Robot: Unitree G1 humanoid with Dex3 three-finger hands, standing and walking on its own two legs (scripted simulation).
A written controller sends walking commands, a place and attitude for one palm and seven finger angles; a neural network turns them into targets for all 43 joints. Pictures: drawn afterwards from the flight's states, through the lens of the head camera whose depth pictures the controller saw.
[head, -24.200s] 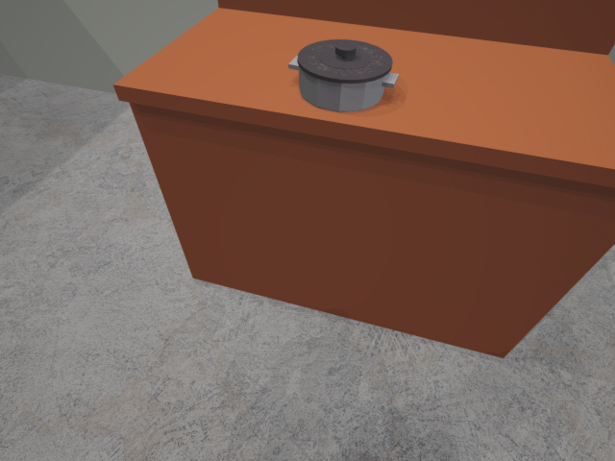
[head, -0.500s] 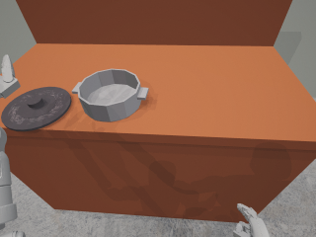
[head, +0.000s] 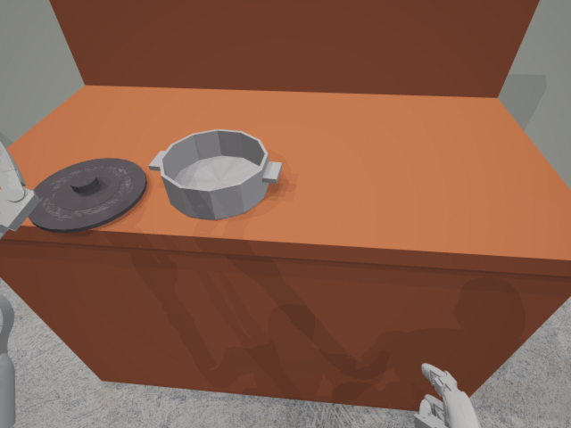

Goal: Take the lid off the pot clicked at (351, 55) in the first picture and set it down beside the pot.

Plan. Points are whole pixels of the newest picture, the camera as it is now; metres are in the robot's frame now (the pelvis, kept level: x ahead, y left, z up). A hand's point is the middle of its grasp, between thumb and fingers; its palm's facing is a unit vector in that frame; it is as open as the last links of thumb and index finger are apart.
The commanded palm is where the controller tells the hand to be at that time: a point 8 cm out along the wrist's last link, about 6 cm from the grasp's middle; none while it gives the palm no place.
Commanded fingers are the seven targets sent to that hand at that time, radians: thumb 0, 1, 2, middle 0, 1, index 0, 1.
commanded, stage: draw the hand back to the body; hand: left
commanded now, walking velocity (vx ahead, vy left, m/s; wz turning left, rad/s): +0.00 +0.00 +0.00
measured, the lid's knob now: (84, 182) +0.47 +0.44 +0.08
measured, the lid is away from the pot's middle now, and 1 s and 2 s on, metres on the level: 0.24 0.24 0.24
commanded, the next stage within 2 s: step back with the hand held close in 0.40 s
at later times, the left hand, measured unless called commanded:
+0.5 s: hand out of the picture +0.16 +0.25 +0.27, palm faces +0.51 -0.81 -0.28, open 7.5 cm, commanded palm +0.11 +0.30 +0.27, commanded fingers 0.00 0.90 0.90 -0.20 -0.30 -0.20 -0.30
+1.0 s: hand out of the picture +0.13 +0.26 +0.26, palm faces +0.46 -0.75 -0.48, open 7.5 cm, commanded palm +0.07 +0.32 +0.27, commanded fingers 0.00 0.90 0.90 -0.20 -0.30 -0.20 -0.30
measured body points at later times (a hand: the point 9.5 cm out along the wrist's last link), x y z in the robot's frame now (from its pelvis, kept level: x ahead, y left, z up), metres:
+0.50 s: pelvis -0.02 +0.01 +0.00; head -0.05 +0.01 +0.45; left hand +0.13 +0.30 +0.29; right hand +0.19 -0.18 -0.08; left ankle +0.00 +0.11 -0.75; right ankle -0.03 -0.10 -0.75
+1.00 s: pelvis -0.06 +0.04 -0.02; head -0.05 +0.05 +0.43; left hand +0.10 +0.30 +0.29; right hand +0.10 -0.21 -0.09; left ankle +0.00 +0.11 -0.75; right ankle -0.03 -0.10 -0.75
